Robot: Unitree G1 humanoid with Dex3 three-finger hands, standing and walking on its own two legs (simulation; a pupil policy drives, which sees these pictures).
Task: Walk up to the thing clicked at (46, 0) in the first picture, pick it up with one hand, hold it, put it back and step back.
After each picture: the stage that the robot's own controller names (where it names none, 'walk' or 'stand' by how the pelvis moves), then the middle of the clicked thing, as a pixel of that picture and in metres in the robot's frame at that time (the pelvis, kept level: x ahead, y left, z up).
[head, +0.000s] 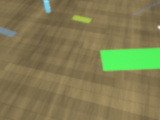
stand; (46, 3) +2.12 +0.50 -0.66
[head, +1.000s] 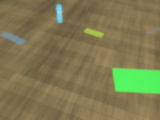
walk; (59, 13) +2.01 +0.24 -0.63
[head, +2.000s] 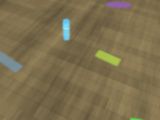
walk; (66, 30) +1.44 +0.16 -0.64
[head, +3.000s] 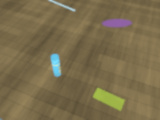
walk; (56, 65) +0.95 +0.24 -0.64
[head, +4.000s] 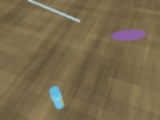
walk; (57, 98) +0.60 +0.24 -0.62
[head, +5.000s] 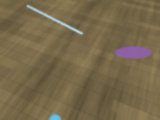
stand; out of the picture +0.40 +0.19 -0.63
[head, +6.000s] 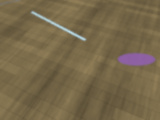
stand; out of the picture +0.37 +0.19 -0.65
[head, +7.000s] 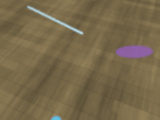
stand; out of the picture +0.39 +0.20 -0.66
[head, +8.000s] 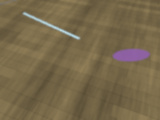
stand; out of the picture +0.36 +0.21 -0.66
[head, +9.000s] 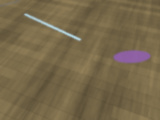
stand; out of the picture +0.36 +0.21 -0.66
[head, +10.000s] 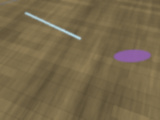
stand; out of the picture +0.36 +0.21 -0.66
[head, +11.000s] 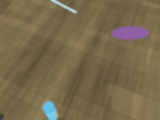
go down; (51, 112) +0.39 +0.20 -0.61
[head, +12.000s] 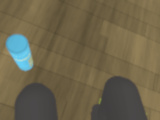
go down; (22, 55) +0.46 +0.22 -0.25
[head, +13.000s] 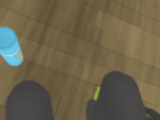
close in; (10, 49) +0.45 +0.23 -0.23
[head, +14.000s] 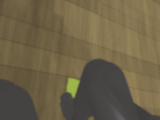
close; out of the picture +0.45 +0.27 -0.16
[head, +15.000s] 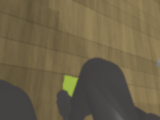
lift; out of the picture +0.43 +0.27 -0.16
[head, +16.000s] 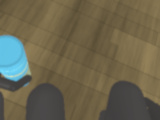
lift; (15, 67) +0.35 +0.23 -0.02
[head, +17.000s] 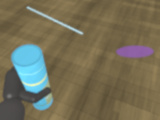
hold; (36, 82) +0.32 +0.16 +0.09
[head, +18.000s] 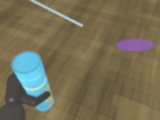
hold; (37, 86) +0.32 +0.16 +0.04
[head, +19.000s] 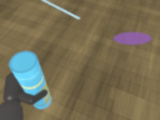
crouch; (34, 84) +0.34 +0.17 +0.01
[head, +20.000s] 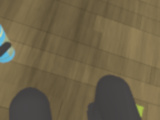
lower; out of the picture +0.47 +0.22 -0.06
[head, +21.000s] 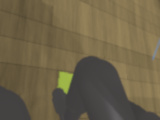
lower; out of the picture +0.45 +0.29 -0.17
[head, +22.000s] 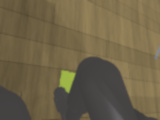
lower; out of the picture +0.46 +0.29 -0.17
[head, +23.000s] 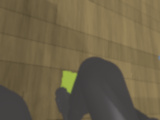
lower; out of the picture +0.45 +0.29 -0.17
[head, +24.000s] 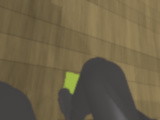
lower; out of the picture +0.44 +0.28 -0.16
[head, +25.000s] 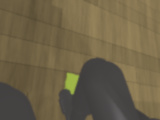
draw back; out of the picture +0.44 +0.26 -0.16
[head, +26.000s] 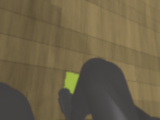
rise; out of the picture +0.44 +0.26 -0.17
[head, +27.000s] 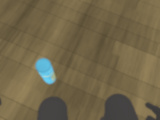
walk; (47, 72) +0.46 +0.19 -0.39
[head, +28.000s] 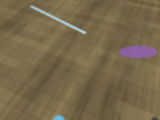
stand; out of the picture +0.40 +0.17 -0.60
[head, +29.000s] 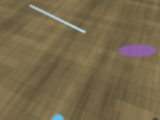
stand; out of the picture +0.40 +0.17 -0.60
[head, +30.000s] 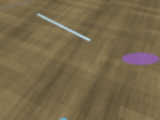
stand; out of the picture +0.41 +0.16 -0.65
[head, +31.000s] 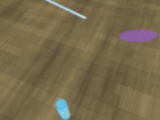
walk; (63, 109) +0.44 +0.17 -0.63
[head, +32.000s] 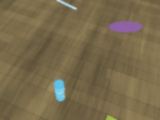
walk; (59, 91) +0.57 +0.15 -0.64
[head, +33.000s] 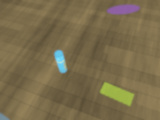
walk; (61, 62) +0.87 +0.26 -0.63
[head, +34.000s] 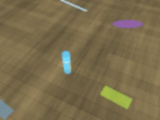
stand; (66, 62) +1.00 +0.17 -0.64
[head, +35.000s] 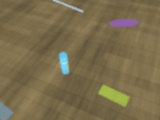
stand; (64, 63) +1.01 +0.20 -0.66
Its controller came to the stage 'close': yes
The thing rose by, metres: 0.68
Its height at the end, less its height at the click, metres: +0.00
